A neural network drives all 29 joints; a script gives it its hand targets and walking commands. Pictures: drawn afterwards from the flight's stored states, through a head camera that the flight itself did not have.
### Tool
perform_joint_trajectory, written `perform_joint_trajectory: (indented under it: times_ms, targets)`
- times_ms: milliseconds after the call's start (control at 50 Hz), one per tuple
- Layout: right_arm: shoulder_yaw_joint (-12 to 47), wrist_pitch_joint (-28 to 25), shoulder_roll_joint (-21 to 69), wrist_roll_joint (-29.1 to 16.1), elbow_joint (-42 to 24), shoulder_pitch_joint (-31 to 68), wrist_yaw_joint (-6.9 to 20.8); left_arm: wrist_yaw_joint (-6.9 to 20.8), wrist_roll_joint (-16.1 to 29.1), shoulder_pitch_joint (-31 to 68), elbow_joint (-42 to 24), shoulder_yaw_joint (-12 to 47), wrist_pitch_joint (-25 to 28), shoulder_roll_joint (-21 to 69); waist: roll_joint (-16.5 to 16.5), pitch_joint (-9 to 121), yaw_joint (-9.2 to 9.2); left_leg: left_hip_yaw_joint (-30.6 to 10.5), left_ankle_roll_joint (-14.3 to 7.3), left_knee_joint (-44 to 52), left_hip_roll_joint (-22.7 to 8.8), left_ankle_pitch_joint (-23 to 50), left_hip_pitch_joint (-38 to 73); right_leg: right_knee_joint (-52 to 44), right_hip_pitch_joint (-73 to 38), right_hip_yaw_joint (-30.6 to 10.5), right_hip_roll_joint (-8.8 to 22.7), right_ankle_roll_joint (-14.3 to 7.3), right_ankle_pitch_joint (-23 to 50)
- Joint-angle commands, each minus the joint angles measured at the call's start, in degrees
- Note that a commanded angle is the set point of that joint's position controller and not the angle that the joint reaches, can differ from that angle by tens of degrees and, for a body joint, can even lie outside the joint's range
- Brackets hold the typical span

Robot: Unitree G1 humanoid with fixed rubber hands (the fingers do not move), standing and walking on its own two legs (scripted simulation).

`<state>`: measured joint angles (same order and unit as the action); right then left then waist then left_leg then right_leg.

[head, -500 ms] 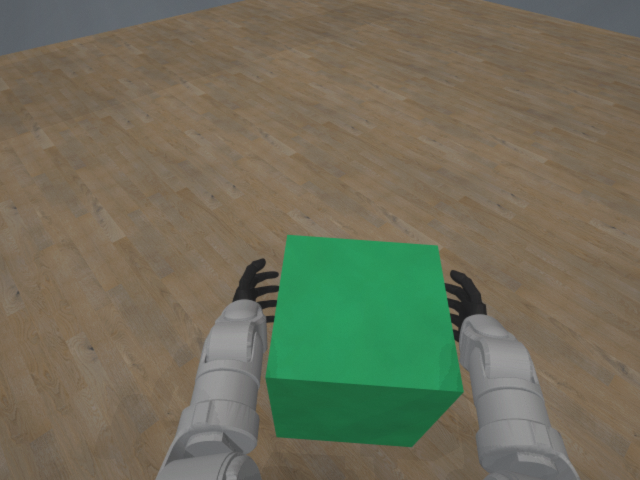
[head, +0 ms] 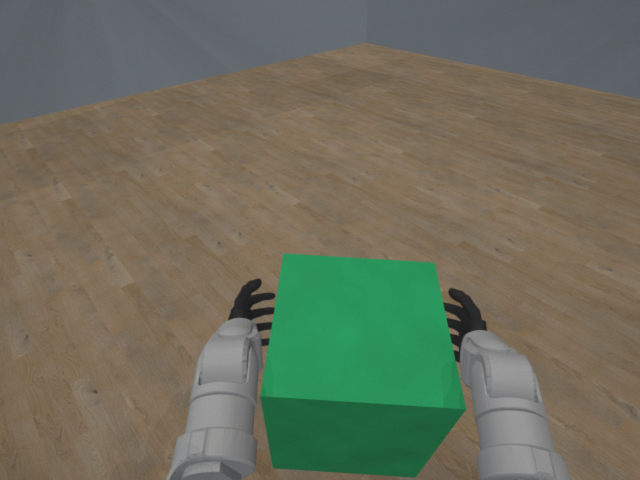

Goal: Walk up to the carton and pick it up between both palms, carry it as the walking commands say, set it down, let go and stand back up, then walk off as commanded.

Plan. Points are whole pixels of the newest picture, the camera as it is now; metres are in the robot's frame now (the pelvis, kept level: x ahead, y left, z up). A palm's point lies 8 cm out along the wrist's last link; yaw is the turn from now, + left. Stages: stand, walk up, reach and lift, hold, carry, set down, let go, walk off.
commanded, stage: reach and lift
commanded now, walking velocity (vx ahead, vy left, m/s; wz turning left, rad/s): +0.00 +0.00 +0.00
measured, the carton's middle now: (351, 368) +0.30 -0.01 -0.01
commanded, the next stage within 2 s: hold in 0.92 s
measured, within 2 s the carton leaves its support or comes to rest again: neither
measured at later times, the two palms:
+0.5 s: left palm (242, 330) +0.32 +0.14 +0.06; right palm (465, 344) +0.31 -0.16 +0.05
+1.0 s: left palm (245, 335) +0.30 +0.13 +0.06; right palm (475, 360) +0.28 -0.16 +0.05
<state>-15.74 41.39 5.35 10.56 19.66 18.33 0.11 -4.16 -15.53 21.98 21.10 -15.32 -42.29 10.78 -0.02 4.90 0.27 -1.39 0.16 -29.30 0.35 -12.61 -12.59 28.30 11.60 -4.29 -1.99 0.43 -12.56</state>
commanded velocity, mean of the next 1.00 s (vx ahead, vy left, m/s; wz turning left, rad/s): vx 0.00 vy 0.00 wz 0.00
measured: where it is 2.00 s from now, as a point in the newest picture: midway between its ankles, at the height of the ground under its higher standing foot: outside the picture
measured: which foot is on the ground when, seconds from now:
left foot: down 0.00-1.00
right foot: down 0.00-1.00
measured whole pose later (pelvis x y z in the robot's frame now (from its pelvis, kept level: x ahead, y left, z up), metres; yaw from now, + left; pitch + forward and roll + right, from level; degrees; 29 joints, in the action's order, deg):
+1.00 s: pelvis +0.00 +0.00 +0.00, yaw +0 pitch -4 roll -1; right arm -16.3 42.9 6.8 11.5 12.7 13.0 0.1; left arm -3.1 -15.5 21.3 20.4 -12.0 -42.8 10.5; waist -0.3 3.2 0.3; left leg -1.5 0.0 -28.7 0.5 -12.3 -12.0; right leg 26.7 10.4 -4.3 -1.8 0.6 -11.8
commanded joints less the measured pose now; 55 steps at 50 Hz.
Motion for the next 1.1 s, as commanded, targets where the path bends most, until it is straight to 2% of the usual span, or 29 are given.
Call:
perform_joint_trajectory:
  times_ms: [0, 40, 80, 100, 120, 180, 200, 240, 260, 280, 300, 340, 360, 400, 420, 500, 540, 580, 640, 720, 760, 780, 800, 840, 860, 940, 1000, 1060, 1080]
  targets:
    - [33.73, -1.51, 59.91, -13.04, -0.95, 46.38, 14.82, 17.94, 15.77, 37.59, -0.07, 28.25, 2.46, 52.84, -3.15, 9.58, 0.92, -2.56, -0.5, 6.17, 3.89, -2.6, 7.91, -7.84, 0.42, -1.06, -1.21, -0.56, -6.55]
    - [31.2, -2.21, 58.96, -11.91, 1.64, 48.08, 14.88, 18.41, 15.49, 40.16, 2.2, 27.43, 2.61, 53.58, -2.6, 8.65, 0.2, -2.13, -0.31, 5.04, 4.0, -7.04, 7.49, -8.02, 3.31, -0.77, -0.98, -1.02, -12.66]
    - [29.88, -3.06, 60.39, -12.07, 3.14, 51.07, 14.99, 18.91, 16.94, 46.37, 1.38, 28.61, 3.38, 53.99, -1.14, 9.75, -0.6, -1.51, -0.01, 5.19, 3.99, -8.75, 5.76, -7.34, 2.32, -0.3, -1.45, -0.97, -13.0]
    - [29.44, -3.17, 60.07, -11.42, 3.32, 50.31, 15.09, 19.0, 16.89, 44.85, 2.6, 29.16, 2.99, 54.79, 0.48, 10.84, -0.78, -1.71, 0.13, 6.02, 3.64, -8.53, 4.47, -6.79, 0.39, 0.16, -1.72, -0.96, -11.0]
    - [28.71, -3.84, 60.38, -11.23, 4.26, 50.57, 15.19, 19.15, 18.41, 49.41, -0.49, 31.31, 4.04, 55.38, -0.72, 13.68, -1.82, -1.99, 0.27, 5.3, 3.51, -8.73, 5.97, -6.67, 1.14, -0.22, -1.45, -1.0, -11.65]
    - [27.19, -3.31, 61.22, -9.75, 5.97, 48.67, 14.94, 19.47, 18.76, 50.05, 0.51, 30.99, 3.88, 55.71, -1.35, 14.15, -2.34, -1.91, -0.05, 6.33, 2.93, -8.68, 4.47, -6.3, -1.17, 0.29, -1.86, -0.48, -10.04]
    - [27.99, -3.66, 62.65, -10.6, 5.15, 48.3, 15.0, 19.49, 19.18, 50.37, -1.06, 32.18, 4.5, 56.43, 0.12, 16.36, -2.48, -1.72, -0.05, 6.15, 2.93, -8.04, 4.18, -6.08, -2.99, -0.03, -1.58, -0.24, -8.39]
    - [27.75, -2.93, 62.47, -9.56, 5.25, 43.92, 14.88, 19.21, 18.5, 45.19, -0.17, 32.29, 3.42, 57.19, -0.6, 16.55, -2.44, -2.04, 0.25, 6.28, 3.18, -2.67, 5.75, -5.95, -4.35, 0.29, -1.95, -0.33, -2.81]
    - [27.03, -2.39, 61.86, -8.7, 6.33, 41.32, 14.73, 19.28, 19.42, 46.53, -2.99, 34.02, 3.62, 57.06, 0.73, 16.59, -3.74, -2.17, 0.31, 6.72, 2.94, -0.81, 7.33, -6.19, -4.31, -0.07, -2.07, -0.43, -0.86]
    - [26.24, -2.26, 61.39, -8.39, 5.65, 40.38, 14.51, 19.33, 18.08, 44.16, -1.87, 32.64, 2.9, 56.18, 1.16, 14.79, -2.72, -2.13, 0.45, 6.98, 3.36, -0.08, 5.63, -6.38, -5.9, 0.06, -1.85, -0.17, 0.23]
    - [26.05, -1.97, 61.81, -7.63, 6.0, 37.69, 14.32, 19.28, 18.46, 43.37, -3.28, 33.55, 3.01, 56.34, -0.09, 17.03, -3.55, -2.19, 0.44, 6.71, 3.28, 1.94, 6.75, -6.54, -6.57, -0.19, -2.02, -0.26, 2.09]
    - [29.84, -2.02, 62.98, -9.72, 0.84, 38.99, 14.53, 18.94, 18.88, 41.22, -5.67, 34.69, 2.89, 57.54, -0.96, 19.2, -2.1, -2.45, 0.27, 6.53, 3.46, 6.3, 8.21, -6.0, -8.7, -0.07, -2.44, 0.07, 6.27]
    - [31.11, -1.88, 63.18, -9.88, 0.12, 37.26, 14.35, 19.09, 19.55, 40.47, -6.52, 35.8, 2.7, 57.23, -2.08, 20.14, -2.55, -2.71, 0.16, 5.94, 3.46, 8.9, 9.92, -6.01, -8.55, -0.61, -2.41, 0.13, 8.93]
    - [33.43, -2.25, 61.53, -11.47, -4.99, 37.12, 13.99, 19.05, 18.8, 34.65, -6.37, 35.69, 2.49, 56.88, 1.1, 23.54, -1.25, -3.07, 0.59, 5.81, 3.82, 14.72, 10.61, -5.49, -11.12, -1.33, -2.31, -0.11, 15.76]
    - [34.88, -1.72, 62.14, -11.63, -6.75, 35.63, 13.68, 18.84, 18.76, 33.08, -7.53, 35.98, 2.3, 57.01, -0.96, 21.95, -1.35, -3.12, 0.34, 5.87, 4.1, 15.03, 11.49, -5.59, -10.95, -1.14, -2.36, 0.35, 15.97]
    - [40.31, -1.2, 59.87, -14.4, -14.78, 36.54, 13.19, 18.15, 18.37, 25.88, -8.62, 36.01, 1.91, 56.9, -1.1, 25.16, 0.48, -3.64, 0.39, 5.82, 4.61, 19.49, 13.08, -5.55, -12.4, -1.7, -2.54, 0.46, 19.91]
    - [42.23, -0.54, 59.43, -14.53, -16.69, 35.17, 12.98, 17.5, 17.97, 23.63, -9.83, 35.33, 1.79, 56.07, -3.67, 23.2, 1.26, -4.12, -0.08, 5.72, 4.47, 19.58, 14.43, -5.56, -10.86, -1.7, -2.5, 0.64, 19.85]
    - [40.46, 0.05, 58.21, -13.97, -14.11, 34.04, 13.15, 17.08, 17.22, 23.54, -9.96, 35.24, 1.57, 55.21, -1.09, 19.92, 0.91, -4.33, 0.12, 6.55, 4.21, 17.16, 13.17, -6.3, -9.16, -1.5, -2.54, 0.42, 14.93]
    - [39.64, 0.22, 56.0, -13.5, -14.06, 35.04, 13.17, 16.75, 15.86, 22.25, -7.49, 33.16, 1.35, 54.59, -1.7, 14.19, 0.84, -4.46, 0.03, 7.12, 3.9, 12.53, 12.48, -7.34, -5.76, -1.28, -2.41, -0.15, 8.71]
    - [41.78, -0.33, 57.56, -14.16, -16.32, 35.31, 13.68, 16.81, 16.74, 21.19, -8.69, 34.78, 1.47, 56.36, -1.24, 17.64, 1.24, -4.04, -0.13, 6.58, 4.24, 13.53, 13.22, -6.73, -7.25, -0.97, -2.56, -0.2, 10.49]
    - [39.18, 0.32, 56.38, -13.13, -13.47, 33.61, 13.57, 16.67, 16.62, 22.05, -8.53, 34.68, 1.23, 55.72, -0.78, 15.32, 0.41, -4.01, 0.09, 7.04, 3.92, 11.27, 13.24, -7.04, -5.66, -0.76, -2.59, -0.53, 7.53]
    - [38.76, 0.38, 57.18, -12.85, -11.99, 34.87, 13.59, 16.8, 16.59, 23.96, -8.15, 33.91, 1.4, 54.67, -2.64, 14.56, 0.36, -4.34, -0.31, 6.91, 3.9, 8.36, 12.89, -7.26, -4.63, -0.86, -2.48, -0.35, 4.71]
    - [39.74, 0.27, 57.16, -13.08, -13.66, 35.47, 13.63, 16.99, 15.51, 21.08, -5.85, 32.78, 1.12, 54.7, -2.11, 13.84, 1.46, -4.12, -0.45, 7.39, 4.03, 7.85, 11.3, -7.43, -5.23, -0.7, -2.36, -0.27, 4.46]
    - [38.2, -0.03, 56.51, -13.12, -12.38, 36.36, 13.9, 16.95, 15.8, 23.63, -6.34, 33.02, 1.37, 54.9, -1.4, 14.02, 0.99, -4.05, -0.38, 7.35, 3.82, 3.99, 11.0, -7.15, -4.3, -0.39, -2.4, -0.53, 0.66]
    - [39.59, -0.09, 57.75, -13.33, -13.1, 36.51, 14.02, 17.09, 16.22, 23.18, -7.2, 33.34, 1.69, 54.96, -3.17, 14.41, 1.09, -3.95, -0.67, 7.13, 3.91, 3.95, 11.23, -7.32, -4.63, -0.33, -2.43, -0.48, 0.55]
    - [39.21, 0.03, 58.52, -13.04, -11.77, 34.37, 14.2, 17.3, 17.03, 24.08, -8.11, 35.26, 1.72, 56.36, -2.17, 13.41, 0.24, -3.88, -0.51, 7.19, 3.73, 4.57, 12.04, -7.33, -4.05, -0.38, -2.27, -0.71, 0.94]
    - [39.69, 0.31, 58.21, -13.14, -12.98, 33.75, 14.04, 17.66, 15.78, 19.7, -6.51, 33.69, 1.02, 55.61, -1.45, 14.94, 1.45, -3.94, -0.57, 7.36, 4.09, 8.67, 11.82, -7.54, -6.17, -0.58, -2.43, -0.74, 5.03]
    - [39.23, 0.3, 59.53, -13.34, -12.5, 33.83, 14.29, 17.64, 15.78, 20.64, -7.91, 34.31, 1.56, 55.37, -1.17, 15.05, 1.58, -3.12, -0.56, 7.06, 4.25, 5.44, 11.79, -7.68, -5.3, -0.55, -2.12, -0.51, 1.79]
    - [39.93, 0.39, 59.75, -13.48, -12.15, 35.12, 14.42, 17.92, 16.36, 22.2, -8.08, 33.84, 1.83, 54.99, -2.9, 15.43, 1.67, -3.29, -1.01, 7.12, 3.91, 5.19, 12.16, -7.84, -4.44, -0.69, -2.18, -0.19, 1.18]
